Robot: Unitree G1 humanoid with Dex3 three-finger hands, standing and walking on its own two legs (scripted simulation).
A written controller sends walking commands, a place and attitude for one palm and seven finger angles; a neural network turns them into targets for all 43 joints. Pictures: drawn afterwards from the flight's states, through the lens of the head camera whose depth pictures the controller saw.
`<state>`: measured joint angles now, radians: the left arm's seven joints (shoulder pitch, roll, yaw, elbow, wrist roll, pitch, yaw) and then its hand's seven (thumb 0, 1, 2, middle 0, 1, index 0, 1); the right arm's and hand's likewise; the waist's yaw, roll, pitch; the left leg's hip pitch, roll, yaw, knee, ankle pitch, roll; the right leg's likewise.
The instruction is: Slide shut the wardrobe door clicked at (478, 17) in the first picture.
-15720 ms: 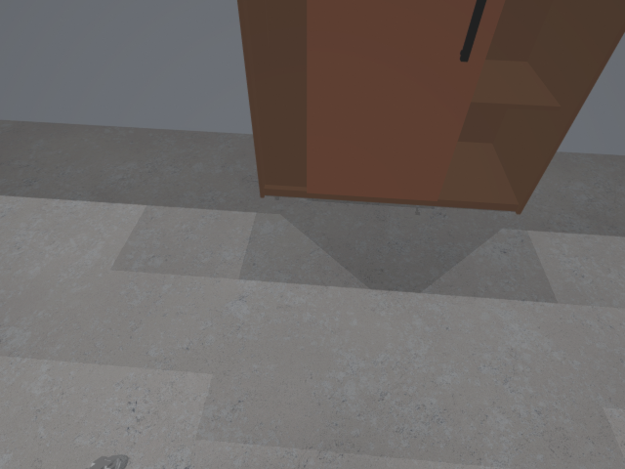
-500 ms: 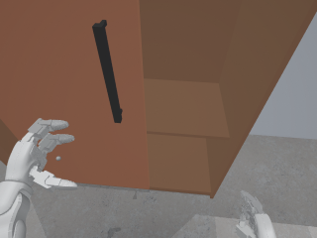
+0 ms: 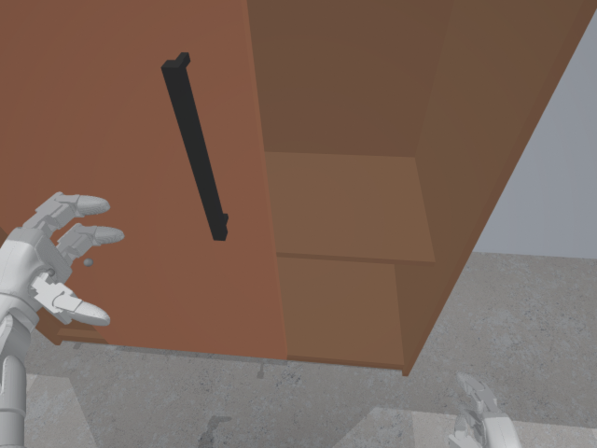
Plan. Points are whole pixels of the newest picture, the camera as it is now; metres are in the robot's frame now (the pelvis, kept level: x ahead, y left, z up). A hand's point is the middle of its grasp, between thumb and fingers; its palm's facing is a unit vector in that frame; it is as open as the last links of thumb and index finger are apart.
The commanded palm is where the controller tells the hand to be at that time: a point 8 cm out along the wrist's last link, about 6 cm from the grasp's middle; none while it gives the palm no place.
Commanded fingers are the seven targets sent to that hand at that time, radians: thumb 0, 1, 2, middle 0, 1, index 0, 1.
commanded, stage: raise the hand with hooked fingers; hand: left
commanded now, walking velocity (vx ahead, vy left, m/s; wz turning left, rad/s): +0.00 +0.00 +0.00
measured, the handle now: (205, 160) +0.51 +0.20 +0.12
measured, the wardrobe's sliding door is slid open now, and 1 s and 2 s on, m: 0.39 0.39 0.39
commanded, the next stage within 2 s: move the hooked fingers beside the handle in 0.32 s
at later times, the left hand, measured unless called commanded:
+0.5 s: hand (89, 266) +0.27 +0.27 +0.15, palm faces +0.08 -1.00 -0.06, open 14.0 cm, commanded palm +0.25 +0.32 +0.14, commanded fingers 0.00 -0.50 0.30 -0.30 -1.20 -0.30 -1.20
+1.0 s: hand (122, 227) +0.34 +0.27 +0.14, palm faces +0.04 -1.00 -0.05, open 14.0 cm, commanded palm +0.31 +0.31 +0.14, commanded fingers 0.00 -0.50 0.30 -0.30 -1.20 -0.30 -1.20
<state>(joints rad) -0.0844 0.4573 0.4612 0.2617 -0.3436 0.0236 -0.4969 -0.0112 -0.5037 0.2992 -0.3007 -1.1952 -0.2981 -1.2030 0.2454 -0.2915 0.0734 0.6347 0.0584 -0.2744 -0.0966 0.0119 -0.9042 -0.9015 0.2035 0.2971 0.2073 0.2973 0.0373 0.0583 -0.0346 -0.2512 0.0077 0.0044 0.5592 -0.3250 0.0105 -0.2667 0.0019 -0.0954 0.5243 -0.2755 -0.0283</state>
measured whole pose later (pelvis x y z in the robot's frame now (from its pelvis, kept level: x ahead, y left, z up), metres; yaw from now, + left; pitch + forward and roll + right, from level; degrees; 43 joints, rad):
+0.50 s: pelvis +0.00 -0.01 +0.00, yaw +0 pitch +0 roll +0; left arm -0.06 0.41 0.47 0.25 -0.34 -0.02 -0.47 -0.01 -0.50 0.30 -0.30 -1.20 -0.30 -1.20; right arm 0.23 -0.28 0.07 0.64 0.05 -0.28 -0.11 0.01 -0.90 -0.90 0.20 0.30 0.21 0.30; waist 0.04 0.06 -0.04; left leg -0.23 0.01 0.01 0.54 -0.31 0.00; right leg -0.25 0.01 -0.09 0.51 -0.27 -0.03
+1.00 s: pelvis +0.00 +0.00 +0.00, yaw -1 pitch +3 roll +0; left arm -0.30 0.47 0.46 0.52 -0.28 -0.06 -0.46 -0.01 -0.50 0.30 -0.30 -1.20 -0.30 -1.20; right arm 0.30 -0.30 0.05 0.65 0.05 -0.24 -0.10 0.01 -0.91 -0.90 0.20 0.30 0.21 0.30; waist 0.00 0.05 -0.04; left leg -0.30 0.01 0.03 0.56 -0.32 0.01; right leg -0.33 0.00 -0.07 0.54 -0.27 -0.03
